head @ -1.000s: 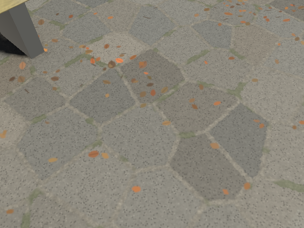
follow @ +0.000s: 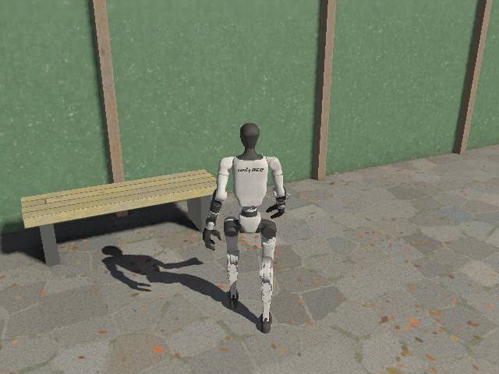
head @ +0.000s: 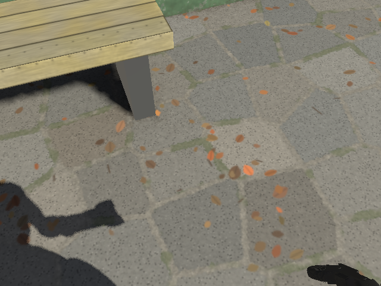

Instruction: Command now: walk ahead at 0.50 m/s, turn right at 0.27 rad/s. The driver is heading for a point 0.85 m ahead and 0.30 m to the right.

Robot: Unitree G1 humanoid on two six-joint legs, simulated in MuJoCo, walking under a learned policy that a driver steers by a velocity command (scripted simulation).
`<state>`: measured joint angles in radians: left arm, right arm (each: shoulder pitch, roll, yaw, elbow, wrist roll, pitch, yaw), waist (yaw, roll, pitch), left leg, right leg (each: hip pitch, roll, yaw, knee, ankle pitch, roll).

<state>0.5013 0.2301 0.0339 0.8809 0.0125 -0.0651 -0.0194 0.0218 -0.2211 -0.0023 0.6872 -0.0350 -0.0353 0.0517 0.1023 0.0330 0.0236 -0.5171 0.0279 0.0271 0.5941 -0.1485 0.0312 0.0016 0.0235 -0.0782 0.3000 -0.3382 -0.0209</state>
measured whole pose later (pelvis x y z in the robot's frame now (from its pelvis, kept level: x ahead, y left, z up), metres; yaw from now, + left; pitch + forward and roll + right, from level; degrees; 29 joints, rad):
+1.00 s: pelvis +0.50 -0.15 +0.00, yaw -32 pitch +2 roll -1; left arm 0.44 0.27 0.06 0.83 0.01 -0.05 0.00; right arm 0.08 -0.25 -0.02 0.72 -0.04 -0.02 0.03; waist 0.08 0.04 0.03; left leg -0.62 0.07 0.01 0.65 -0.02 -0.02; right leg 0.02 0.15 0.13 0.26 -0.30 -0.12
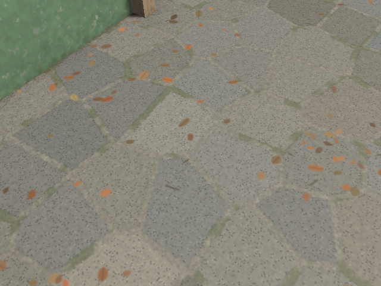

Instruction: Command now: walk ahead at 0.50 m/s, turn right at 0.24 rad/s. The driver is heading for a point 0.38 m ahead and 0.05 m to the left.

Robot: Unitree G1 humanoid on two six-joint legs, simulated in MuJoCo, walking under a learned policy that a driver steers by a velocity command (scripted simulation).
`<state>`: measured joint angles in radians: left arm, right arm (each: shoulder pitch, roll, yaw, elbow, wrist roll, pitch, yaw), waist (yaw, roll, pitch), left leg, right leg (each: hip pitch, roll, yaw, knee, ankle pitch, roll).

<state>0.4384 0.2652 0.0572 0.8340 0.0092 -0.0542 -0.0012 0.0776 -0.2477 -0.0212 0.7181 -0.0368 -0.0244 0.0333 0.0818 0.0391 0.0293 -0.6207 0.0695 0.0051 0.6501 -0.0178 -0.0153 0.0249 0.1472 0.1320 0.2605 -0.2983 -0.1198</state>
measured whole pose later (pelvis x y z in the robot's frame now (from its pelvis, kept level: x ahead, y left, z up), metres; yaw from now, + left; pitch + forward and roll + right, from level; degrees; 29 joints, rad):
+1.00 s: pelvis +0.31 +0.02 +0.00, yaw -1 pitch -1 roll +0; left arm 0.23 0.20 0.01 1.02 0.01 0.00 0.02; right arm 0.30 -0.18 0.00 1.08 -0.01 0.00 -0.03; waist 0.01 -0.01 0.01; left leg -0.15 0.00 -0.01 0.43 -0.26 0.00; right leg -0.24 0.04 -0.04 0.39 -0.12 -0.05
